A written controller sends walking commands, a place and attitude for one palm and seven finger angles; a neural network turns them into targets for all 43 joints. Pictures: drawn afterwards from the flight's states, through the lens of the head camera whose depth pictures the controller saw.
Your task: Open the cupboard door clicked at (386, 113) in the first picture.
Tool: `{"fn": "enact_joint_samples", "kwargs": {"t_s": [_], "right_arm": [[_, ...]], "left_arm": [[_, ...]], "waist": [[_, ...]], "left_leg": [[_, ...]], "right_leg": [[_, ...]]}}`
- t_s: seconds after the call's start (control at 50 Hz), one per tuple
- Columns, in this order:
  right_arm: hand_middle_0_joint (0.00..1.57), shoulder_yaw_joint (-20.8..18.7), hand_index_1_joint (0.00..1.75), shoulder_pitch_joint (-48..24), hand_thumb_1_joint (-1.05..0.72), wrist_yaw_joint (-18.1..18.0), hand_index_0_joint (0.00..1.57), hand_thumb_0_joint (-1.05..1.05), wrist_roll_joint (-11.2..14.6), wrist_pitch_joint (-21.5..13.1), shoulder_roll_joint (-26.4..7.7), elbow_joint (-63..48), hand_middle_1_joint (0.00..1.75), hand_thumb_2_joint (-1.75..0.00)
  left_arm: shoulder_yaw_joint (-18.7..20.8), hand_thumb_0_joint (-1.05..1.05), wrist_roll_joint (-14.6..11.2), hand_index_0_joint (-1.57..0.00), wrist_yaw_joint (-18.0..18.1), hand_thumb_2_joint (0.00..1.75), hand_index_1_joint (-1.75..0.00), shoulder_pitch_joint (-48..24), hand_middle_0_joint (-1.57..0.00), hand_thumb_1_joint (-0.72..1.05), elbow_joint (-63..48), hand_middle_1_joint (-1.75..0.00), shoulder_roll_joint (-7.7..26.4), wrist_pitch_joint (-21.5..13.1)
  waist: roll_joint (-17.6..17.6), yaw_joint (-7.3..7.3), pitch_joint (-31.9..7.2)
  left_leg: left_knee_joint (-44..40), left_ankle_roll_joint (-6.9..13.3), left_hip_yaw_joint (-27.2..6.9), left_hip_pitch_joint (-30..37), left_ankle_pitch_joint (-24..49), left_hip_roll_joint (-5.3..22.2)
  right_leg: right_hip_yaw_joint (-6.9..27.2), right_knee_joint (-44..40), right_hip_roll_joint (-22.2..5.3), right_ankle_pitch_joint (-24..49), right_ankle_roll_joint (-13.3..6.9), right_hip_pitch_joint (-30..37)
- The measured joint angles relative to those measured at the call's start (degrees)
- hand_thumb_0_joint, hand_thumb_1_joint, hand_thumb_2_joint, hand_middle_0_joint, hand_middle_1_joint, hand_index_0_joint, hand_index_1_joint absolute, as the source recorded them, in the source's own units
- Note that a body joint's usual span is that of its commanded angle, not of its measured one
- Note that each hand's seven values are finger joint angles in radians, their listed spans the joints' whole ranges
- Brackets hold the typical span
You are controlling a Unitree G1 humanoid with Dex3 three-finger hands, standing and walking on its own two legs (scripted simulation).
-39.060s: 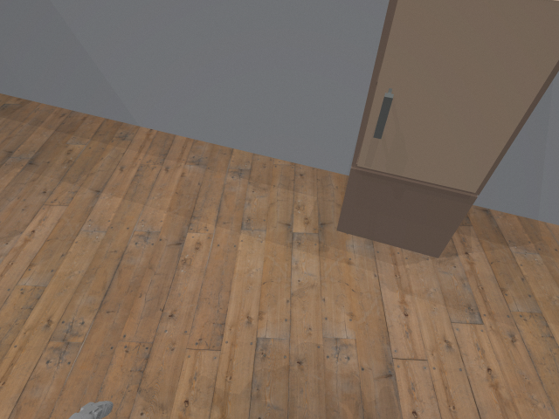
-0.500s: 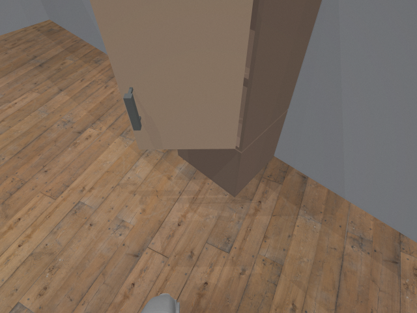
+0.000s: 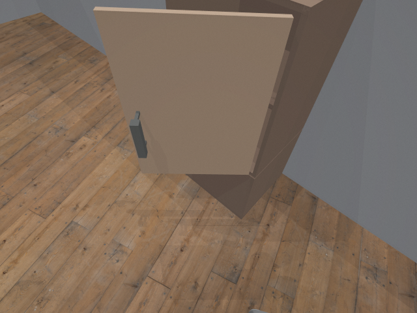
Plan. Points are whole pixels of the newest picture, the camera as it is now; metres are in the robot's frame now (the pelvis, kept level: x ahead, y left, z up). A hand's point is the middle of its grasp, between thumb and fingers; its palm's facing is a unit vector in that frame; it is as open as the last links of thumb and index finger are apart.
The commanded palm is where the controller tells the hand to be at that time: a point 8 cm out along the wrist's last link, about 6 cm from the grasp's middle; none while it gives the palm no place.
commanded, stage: come to a stop and stand still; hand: left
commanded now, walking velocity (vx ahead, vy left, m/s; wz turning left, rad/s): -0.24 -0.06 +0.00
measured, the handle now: (140, 134) +0.60 +0.25 -0.10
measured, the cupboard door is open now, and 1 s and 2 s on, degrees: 43 43 43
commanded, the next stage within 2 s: look again from close up in 1.02 s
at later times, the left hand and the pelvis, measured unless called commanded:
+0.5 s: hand out of the picture +0.08 +0.16 -0.18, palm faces +0.02 -0.97 -0.23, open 7.4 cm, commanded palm none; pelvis +0.01 -0.02 -0.02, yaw +0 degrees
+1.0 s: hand out of the picture -0.03 +0.16 -0.17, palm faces +0.06 -0.98 -0.21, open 7.4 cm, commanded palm none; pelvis -0.02 -0.02 -0.01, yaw +1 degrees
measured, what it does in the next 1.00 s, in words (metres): steps on the spot: right foot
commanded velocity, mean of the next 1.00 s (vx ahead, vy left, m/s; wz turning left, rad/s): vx -0.05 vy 0.02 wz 0.00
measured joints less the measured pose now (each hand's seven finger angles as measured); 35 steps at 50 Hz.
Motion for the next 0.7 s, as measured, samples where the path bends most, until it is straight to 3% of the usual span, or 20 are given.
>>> {"fn": "enact_joint_samples", "kwargs": {"t_s": [0.08,0.22,0.42,0.46,0.52,0.56,0.7], "right_arm": [[0.21,0.1,0.3,1.57,-0.92,-0.07,0.2,0.0,0.49,1.9,1.07,1.86,0.3,-0.89],[0.2,-0.91,0.3,1.2,-0.91,0.61,0.2,0.01,1.14,4.04,0.61,1.44,0.3,-0.89],[0.2,-1.01,0.3,0.18,-0.9,0.27,0.2,0.01,0.22,4.18,0.58,0.33,0.3,-0.89],[0.2,-0.91,0.3,-0.33,-0.9,0.6,0.2,0.01,0.82,4.21,-0.27,-1.14,0.3,-0.89],[0.2,-1.39,0.3,-1.12,-0.9,0.84,0.2,0.01,1.13,3.85,-1.2,-4.41,0.3,-0.89],[0.2,-1.56,0.3,-1.26,-0.9,1.0,0.2,0.01,1.1,3.55,-1.01,-5.69,0.3,-0.89],[0.2,-0.85,0.3,-0.41,-0.91,1.6,0.2,0.01,0.29,3.4,-1.23,-7.82,0.3,-0.89]], "left_arm": [[-0.09,0.01,-0.06,-0.2,0.24,0.9,-0.29,-1.66,-0.2,0.93,-0.97,-0.29,1.36,0.31],[-1.1,0.01,-0.36,-0.2,0.48,0.9,-0.29,-4.13,-0.2,0.92,-1.74,-0.29,0.38,1.27],[-0.48,0.01,-0.46,-0.2,0.83,0.9,-0.29,-4.82,-0.2,0.91,-3.18,-0.3,-0.16,2.98],[-1.22,0.01,-0.59,-0.2,1.44,0.9,-0.29,-3.58,-0.2,0.91,-3.11,-0.3,-0.44,2.08],[-1.6,0.01,-0.14,-0.2,1.53,0.9,-0.29,-0.92,-0.2,0.91,-2.92,-0.3,-0.64,0.76],[-1.66,0.01,-0.02,-0.21,1.53,0.9,-0.29,0.65,-0.2,0.91,-2.61,-0.3,-0.26,1.03],[-1.74,0.01,0.24,-0.2,0.93,0.9,-0.29,4.2,-0.2,0.91,-3.47,-0.3,0.03,2.06]], "waist": [[-0.77,-0.27,-0.29],[1.58,-2.8,0.38],[-0.81,-0.4,0.71],[0.6,-0.23,0.66],[2.35,-1.23,0.43],[1.71,-1.43,-0.27],[2.78,0.17,-3.35]], "left_leg": [[4.47,-1.24,0.61,-0.11,-3.92,-0.01],[7.55,-2.62,-0.77,-1.41,-6.09,1.4],[7.17,-1.57,0.09,-0.49,-5.55,0.78],[10.13,-1.92,-0.21,-2.12,-6.48,1.76],[13.19,-3.26,-2.62,-3.76,-9.24,1.93],[11.63,-2.73,-2.56,-2.65,-6.22,0.97],[8.34,-1.57,-2.13,-1.8,-3.71,0.71]], "right_leg": [[0.58,-11.29,0.56,5.56,-0.02,5.82],[-0.85,-9.98,1.59,1.61,-1.0,5.83],[0.42,-7.3,1.26,-1.48,-0.77,5.28],[-0.09,-8.47,1.81,4.48,-1.26,5.24],[-0.99,-7.0,2.1,1.87,-1.16,5.17],[-0.77,-6.23,1.26,0.82,-0.94,5.52],[-0.4,-9.84,1.38,3.8,-0.64,6.4]]}}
